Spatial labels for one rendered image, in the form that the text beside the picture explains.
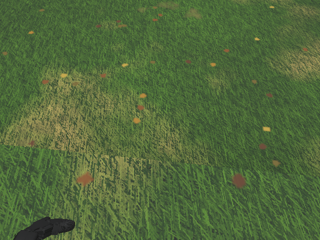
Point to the left robot hand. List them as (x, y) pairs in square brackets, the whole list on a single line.
[(44, 228)]

